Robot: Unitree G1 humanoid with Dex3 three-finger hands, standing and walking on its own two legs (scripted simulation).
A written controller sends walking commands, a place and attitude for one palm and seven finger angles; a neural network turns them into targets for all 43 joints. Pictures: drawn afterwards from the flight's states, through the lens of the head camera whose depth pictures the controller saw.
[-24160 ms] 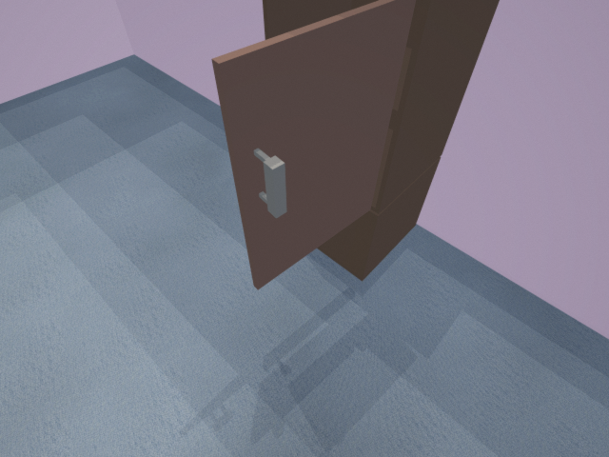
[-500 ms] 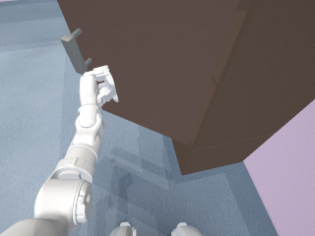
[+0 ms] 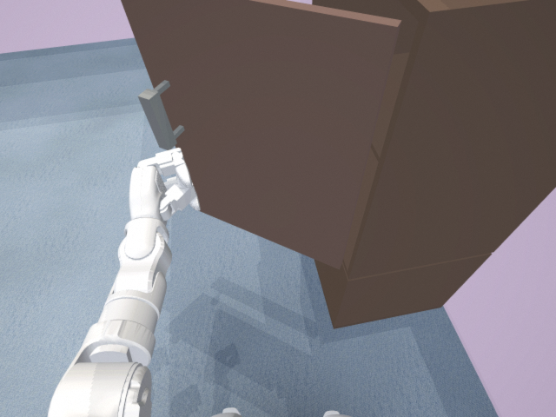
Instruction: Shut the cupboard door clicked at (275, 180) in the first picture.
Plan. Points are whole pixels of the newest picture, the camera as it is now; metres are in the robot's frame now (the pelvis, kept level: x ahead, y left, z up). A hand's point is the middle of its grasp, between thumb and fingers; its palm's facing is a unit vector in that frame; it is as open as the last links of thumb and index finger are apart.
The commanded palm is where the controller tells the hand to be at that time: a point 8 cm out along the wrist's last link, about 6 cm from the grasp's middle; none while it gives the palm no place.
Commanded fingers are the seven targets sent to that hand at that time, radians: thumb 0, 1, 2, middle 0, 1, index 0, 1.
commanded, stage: draw the hand back to the body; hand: left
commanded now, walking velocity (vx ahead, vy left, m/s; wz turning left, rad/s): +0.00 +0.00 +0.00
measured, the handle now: (165, 115) +0.64 +0.21 +0.07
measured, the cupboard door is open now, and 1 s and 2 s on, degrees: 53 53 53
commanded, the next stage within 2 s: step back with the hand held close in 1.36 s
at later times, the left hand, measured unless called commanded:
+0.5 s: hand (89, 248) +0.30 +0.21 +0.15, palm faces +0.15 -0.96 -0.22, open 3.2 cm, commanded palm +0.25 +0.26 +0.16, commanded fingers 0.00 0.90 0.90 -0.83 -0.99 -0.83 -0.99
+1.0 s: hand out of the picture +0.21 +0.31 +0.20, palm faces +0.45 -0.79 -0.42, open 6.3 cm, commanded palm +0.16 +0.34 +0.22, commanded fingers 0.00 0.90 0.90 -0.20 -0.30 -0.20 -0.30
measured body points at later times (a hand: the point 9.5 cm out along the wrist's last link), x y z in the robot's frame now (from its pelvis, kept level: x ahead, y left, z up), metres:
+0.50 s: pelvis +0.01 +0.03 +0.04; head +0.00 +0.01 +0.49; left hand +0.28 +0.26 +0.16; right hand +0.21 -0.19 -0.04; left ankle +0.02 +0.12 -0.69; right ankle +0.00 -0.09 -0.69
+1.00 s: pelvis +0.03 +0.04 +0.05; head +0.00 +0.01 +0.50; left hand +0.18 +0.35 +0.23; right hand +0.21 -0.18 -0.05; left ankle +0.02 +0.12 -0.69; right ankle +0.00 -0.09 -0.69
